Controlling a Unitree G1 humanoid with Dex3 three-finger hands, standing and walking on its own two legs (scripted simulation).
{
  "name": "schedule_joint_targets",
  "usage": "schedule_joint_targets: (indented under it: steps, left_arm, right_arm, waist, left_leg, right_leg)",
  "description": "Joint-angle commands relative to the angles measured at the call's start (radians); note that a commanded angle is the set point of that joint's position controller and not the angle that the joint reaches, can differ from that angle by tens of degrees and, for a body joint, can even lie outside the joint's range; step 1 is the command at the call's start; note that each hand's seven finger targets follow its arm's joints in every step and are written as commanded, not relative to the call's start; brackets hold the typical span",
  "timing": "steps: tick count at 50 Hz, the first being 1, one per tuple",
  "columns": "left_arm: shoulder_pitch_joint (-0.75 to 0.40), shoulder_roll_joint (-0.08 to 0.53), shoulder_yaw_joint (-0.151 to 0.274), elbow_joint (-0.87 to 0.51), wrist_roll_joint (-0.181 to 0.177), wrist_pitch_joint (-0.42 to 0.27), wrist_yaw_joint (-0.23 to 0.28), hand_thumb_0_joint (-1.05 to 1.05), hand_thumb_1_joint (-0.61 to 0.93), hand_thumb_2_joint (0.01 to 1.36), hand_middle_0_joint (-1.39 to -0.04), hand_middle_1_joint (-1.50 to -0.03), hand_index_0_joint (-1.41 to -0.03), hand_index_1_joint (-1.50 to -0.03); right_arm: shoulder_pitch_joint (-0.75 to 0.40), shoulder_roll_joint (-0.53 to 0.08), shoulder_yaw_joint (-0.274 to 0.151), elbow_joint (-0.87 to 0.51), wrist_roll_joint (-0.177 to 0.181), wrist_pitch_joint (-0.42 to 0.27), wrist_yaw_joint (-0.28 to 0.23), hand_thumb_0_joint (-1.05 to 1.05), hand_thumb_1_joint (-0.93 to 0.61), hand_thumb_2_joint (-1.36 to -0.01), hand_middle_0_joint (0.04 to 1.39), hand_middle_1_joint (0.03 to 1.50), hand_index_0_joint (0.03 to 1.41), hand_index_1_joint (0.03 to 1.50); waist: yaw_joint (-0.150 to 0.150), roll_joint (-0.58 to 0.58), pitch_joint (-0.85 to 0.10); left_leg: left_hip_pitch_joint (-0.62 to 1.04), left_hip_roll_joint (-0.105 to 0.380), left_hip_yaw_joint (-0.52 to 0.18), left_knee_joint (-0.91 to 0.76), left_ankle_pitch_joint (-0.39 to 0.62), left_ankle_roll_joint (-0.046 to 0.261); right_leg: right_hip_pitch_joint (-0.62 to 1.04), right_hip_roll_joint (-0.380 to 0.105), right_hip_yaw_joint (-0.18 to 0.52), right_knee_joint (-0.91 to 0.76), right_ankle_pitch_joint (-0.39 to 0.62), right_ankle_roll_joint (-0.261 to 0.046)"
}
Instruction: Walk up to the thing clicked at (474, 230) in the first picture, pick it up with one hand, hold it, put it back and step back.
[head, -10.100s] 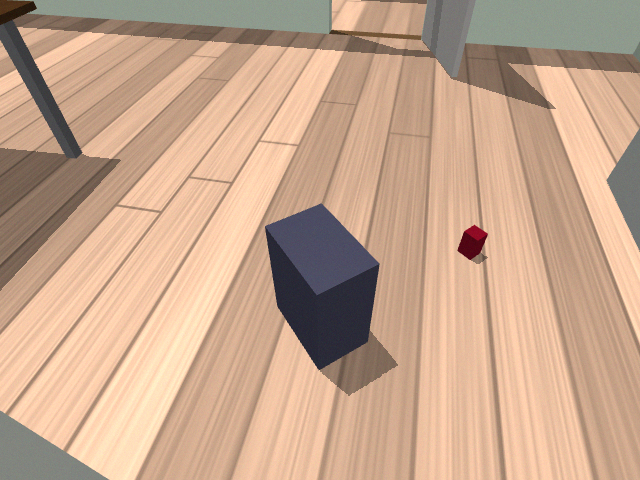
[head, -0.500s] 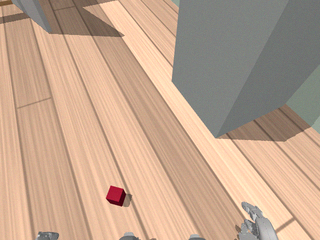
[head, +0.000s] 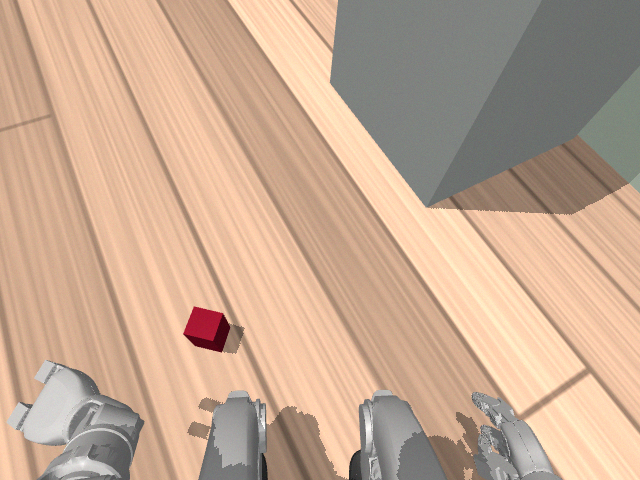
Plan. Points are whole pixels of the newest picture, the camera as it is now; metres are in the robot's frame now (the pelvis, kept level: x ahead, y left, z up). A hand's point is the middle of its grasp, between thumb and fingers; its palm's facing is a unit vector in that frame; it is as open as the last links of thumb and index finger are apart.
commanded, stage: rise first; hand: left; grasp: from above
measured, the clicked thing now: (208, 330) +0.46 +0.24 -0.51
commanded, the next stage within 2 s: none
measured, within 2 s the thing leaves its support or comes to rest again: neither
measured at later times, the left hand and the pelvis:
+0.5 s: hand (152, 355) +0.36 +0.29 -0.31, palm faces -0.04 -0.46 -0.89, open 13.5 cm; pelvis -0.05 +0.01 -0.17, yaw -5 degrees
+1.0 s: hand (170, 346) +0.39 +0.28 -0.37, palm faces -0.04 -0.47 -0.88, open 13.7 cm; pelvis -0.04 +0.00 -0.22, yaw -6 degrees
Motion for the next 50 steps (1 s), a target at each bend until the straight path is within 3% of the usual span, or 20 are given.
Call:
schedule_joint_targets:
  steps: [1,3,7,12,16,18,21,22,25,27,29,31,33,35,38,40,41,44,46,50]
  left_arm:
    - [-0.338,0.233,0.086,0.053,0.007,0.025,0.156,0.000,-0.467,1.000,-0.116,-1.002,-0.102,-1.021]
    - [-0.414,0.278,0.112,0.076,-0.010,0.036,0.171,0.000,-0.478,1.016,-0.125,-0.996,-0.106,-1.020]
    - [-0.512,0.389,0.158,0.131,0.005,0.076,0.172,0.000,-0.381,0.956,-0.233,-0.876,-0.204,-0.911]
    - [-0.679,0.462,0.152,0.098,0.044,0.086,0.141,0.000,-0.366,0.941,-0.234,-0.833,-0.203,-0.868]
    - [-0.757,0.471,0.139,0.089,0.047,0.069,0.110,0.000,-0.403,0.964,-0.179,-0.884,-0.157,-0.909]
    - [-0.822,0.447,0.126,0.075,0.023,0.054,0.085,0.000,-0.441,0.995,-0.144,-0.911,-0.121,-0.937]
    - [-0.801,0.412,0.104,0.144,0.009,0.047,0.055,0.000,-0.485,1.022,-0.092,-0.987,-0.080,-1.003]
    - [-0.778,0.446,0.126,0.181,0.013,0.053,0.048,0.000,-0.489,1.025,-0.093,-0.985,-0.079,-1.002]
    - [-0.774,0.452,0.140,0.221,0.024,0.069,0.038,0.000,-0.496,1.027,-0.084,-0.996,-0.074,-1.010]
    - [-0.780,0.466,0.156,0.271,0.045,0.081,0.044,0.000,-0.473,1.005,-0.086,-1.007,-0.084,-1.012]
    - [-0.786,0.500,0.174,0.299,0.082,0.091,0.056,0.000,-0.478,1.004,-0.088,-0.996,-0.082,-1.004]
    - [-0.818,0.527,0.192,0.316,0.116,0.089,0.072,0.000,-0.465,0.988,-0.087,-1.003,-0.087,-1.006]
    - [-0.852,0.533,0.208,0.330,0.116,0.082,0.094,0.000,-0.448,0.973,-0.094,-1.007,-0.097,-1.006]
    - [-0.901,0.528,0.219,0.350,0.102,0.068,0.106,0.000,-0.459,0.982,-0.095,-1.012,-0.095,-1.015]
    - [-0.961,0.566,0.250,0.325,0.088,0.044,0.115,0.000,-0.460,0.979,-0.102,-1.010,-0.101,-1.013]
    - [-0.910,0.573,0.270,0.421,0.089,0.048,0.116,0.000,-0.448,0.968,-0.111,-1.008,-0.111,-1.010]
    - [-0.937,0.596,0.258,0.395,0.104,0.044,0.111,0.000,-0.451,0.969,-0.102,-1.026,-0.105,-1.026]
    - [-0.951,0.630,0.296,0.408,0.109,0.048,0.120,0.000,-0.474,0.990,-0.087,-1.031,-0.087,-1.034]
    - [-0.981,0.642,0.297,0.382,0.112,0.051,0.123,0.000,-0.482,0.999,-0.088,-1.021,-0.083,-1.028]
    - [-0.980,0.681,0.327,0.370,0.116,0.052,0.128,0.000,-0.502,1.016,-0.083,-0.997,-0.069,-1.014]
  right_arm:
    - [0.067,-0.168,-0.050,-0.012,-0.037,-0.052,0.043,0.000,-0.898,-0.900,0.201,0.300,0.201,0.300]
    - [0.057,-0.164,-0.047,-0.008,-0.055,-0.055,0.069,0.000,-0.899,-0.901,0.201,0.300,0.201,0.300]
    - [0.037,-0.164,-0.050,0.003,-0.070,-0.053,0.125,0.000,-0.897,-0.901,0.201,0.300,0.201,0.300]
    - [0.033,-0.185,-0.066,0.038,-0.070,-0.048,0.178,0.000,-0.890,-0.898,0.201,0.300,0.201,0.300]
    - [0.060,-0.191,-0.069,0.063,-0.058,-0.057,0.201,0.000,-0.888,-0.896,0.201,0.300,0.201,0.300]
    - [0.112,-0.203,-0.081,0.092,-0.050,-0.066,0.208,0.000,-0.885,-0.895,0.201,0.300,0.201,0.300]
    - [0.156,-0.213,-0.078,0.115,-0.038,-0.080,0.223,0.000,-0.886,-0.895,0.201,0.300,0.201,0.300]
    - [0.160,-0.228,-0.080,0.119,-0.031,-0.082,0.223,0.000,-0.888,-0.896,0.201,0.300,0.201,0.300]
    - [0.178,-0.232,-0.073,0.122,-0.020,-0.086,0.236,0.000,-0.890,-0.897,0.201,0.300,0.201,0.300]
    - [0.186,-0.235,-0.070,0.116,-0.022,-0.080,0.243,0.000,-0.890,-0.897,0.201,0.300,0.201,0.300]
    - [0.178,-0.257,-0.076,0.114,-0.023,-0.080,0.249,0.000,-0.892,-0.898,0.201,0.300,0.201,0.300]
    - [0.187,-0.254,-0.074,0.112,-0.030,-0.080,0.256,0.000,-0.894,-0.898,0.201,0.300,0.201,0.300]
    - [0.197,-0.252,-0.067,0.118,-0.039,-0.078,0.263,0.000,-0.893,-0.897,0.201,0.300,0.201,0.300]
    - [0.230,-0.250,-0.064,0.120,-0.048,-0.082,0.271,0.000,-0.895,-0.898,0.201,0.300,0.201,0.300]
    - [0.283,-0.249,-0.059,0.133,-0.061,-0.089,0.289,0.000,-0.897,-0.899,0.201,0.300,0.201,0.300]
    - [0.287,-0.273,-0.063,0.130,-0.060,-0.087,0.297,0.000,-0.896,-0.899,0.201,0.300,0.201,0.300]
    - [0.288,-0.269,-0.058,0.132,-0.065,-0.087,0.301,0.000,-0.897,-0.899,0.201,0.300,0.201,0.300]
    - [0.288,-0.278,-0.058,0.126,-0.064,-0.080,0.309,0.000,-0.897,-0.899,0.201,0.300,0.201,0.300]
    - [0.300,-0.284,-0.055,0.126,-0.073,-0.076,0.315,0.000,-0.898,-0.900,0.201,0.300,0.201,0.300]
    - [0.291,-0.294,-0.053,0.125,-0.070,-0.064,0.321,0.000,-0.898,-0.900,0.201,0.300,0.201,0.300]
  waist:
    - [-0.039,0.045,-0.472]
    - [-0.039,0.056,-0.503]
    - [-0.012,0.113,-0.562]
    - [-0.041,0.173,-0.618]
    - [-0.095,0.168,-0.604]
    - [-0.123,0.154,-0.611]
    - [-0.137,0.148,-0.559]
    - [-0.120,0.158,-0.551]
    - [-0.100,0.189,-0.526]
    - [-0.107,0.186,-0.499]
    - [-0.095,0.207,-0.469]
    - [-0.108,0.210,-0.450]
    - [-0.122,0.181,-0.468]
    - [-0.155,0.150,-0.463]
    - [-0.177,0.145,-0.475]
    - [-0.171,0.140,-0.476]
    - [-0.170,0.162,-0.487]
    - [-0.155,0.187,-0.506]
    - [-0.172,0.201,-0.542]
    - [-0.179,0.226,-0.555]
  left_leg:
    - [0.223,-0.019,0.026,-0.017,0.194,0.003]
    - [0.182,-0.017,0.031,0.034,0.150,0.002]
    - [0.092,-0.019,0.050,0.132,0.110,0.004]
    - [0.020,-0.009,0.049,0.213,0.046,0.010]
    - [-0.054,-0.004,0.046,0.280,-0.015,0.019]
    - [-0.076,0.000,0.039,0.305,-0.029,0.021]
    - [-0.075,0.001,0.004,0.301,-0.069,0.017]
    - [-0.067,0.000,-0.003,0.295,-0.084,0.017]
    - [-0.028,0.003,-0.036,0.273,-0.081,0.011]
    - [-0.050,0.002,-0.039,0.289,-0.039,0.014]
    - [-0.076,0.004,-0.041,0.302,-0.025,0.016]
    - [-0.107,0.004,-0.034,0.328,0.000,0.021]
    - [-0.136,0.004,-0.017,0.363,0.020,0.025]
    - [-0.197,0.002,0.013,0.409,0.036,0.034]
    - [-0.233,-0.001,0.041,0.463,0.089,0.040]
    - [-0.247,0.001,0.045,0.475,0.069,0.038]
    - [-0.253,-0.001,0.045,0.480,0.068,0.039]
    - [-0.237,0.003,0.036,0.488,0.048,0.033]
    - [-0.216,0.007,0.031,0.498,0.077,0.032]
    - [-0.228,0.011,0.029,0.519,0.090,0.033]
  right_leg:
    - [0.051,0.016,-0.018,-0.080,0.259,-0.011]
    - [0.003,0.012,-0.016,-0.046,0.209,-0.006]
    - [-0.033,0.019,0.005,0.007,0.122,-0.006]
    - [-0.135,0.038,-0.001,0.078,0.026,-0.014]
    - [-0.194,0.045,-0.005,0.123,-0.039,-0.009]
    - [-0.208,0.049,-0.010,0.143,-0.051,-0.007]
    - [-0.281,0.048,-0.043,0.194,-0.062,-0.008]
    - [-0.303,0.048,-0.049,0.202,-0.065,-0.010]
    - [-0.380,0.037,-0.076,0.259,-0.016,-0.016]
    - [-0.398,0.033,-0.077,0.286,0.036,-0.017]
    - [-0.437,0.030,-0.077,0.318,0.056,-0.021]
    - [-0.446,0.027,-0.072,0.342,0.087,-0.018]
    - [-0.418,0.035,-0.071,0.347,0.108,-0.015]
    - [-0.358,0.042,-0.062,0.328,0.126,-0.006]
    - [-0.296,0.045,-0.052,0.321,0.178,0.005]
    - [-0.286,0.048,-0.056,0.325,0.153,0.003]
    - [-0.279,0.050,-0.055,0.330,0.147,0.005]
    - [-0.295,0.052,-0.069,0.345,0.120,0.001]
    - [-0.269,0.056,-0.079,0.355,0.158,0.004]
    - [-0.269,0.059,-0.085,0.378,0.181,0.004]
